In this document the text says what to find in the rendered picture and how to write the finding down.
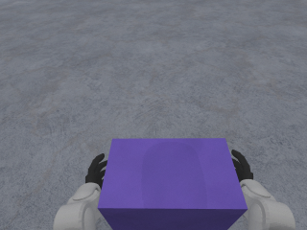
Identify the robot right hand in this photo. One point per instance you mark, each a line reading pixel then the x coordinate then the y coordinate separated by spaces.
pixel 242 167

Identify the left robot forearm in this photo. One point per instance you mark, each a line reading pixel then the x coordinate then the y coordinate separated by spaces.
pixel 81 210

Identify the carton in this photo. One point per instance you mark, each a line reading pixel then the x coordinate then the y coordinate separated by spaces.
pixel 170 184

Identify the robot left hand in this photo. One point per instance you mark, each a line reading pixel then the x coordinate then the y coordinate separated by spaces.
pixel 94 174

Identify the right robot forearm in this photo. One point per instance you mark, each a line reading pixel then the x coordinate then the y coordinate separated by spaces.
pixel 264 212

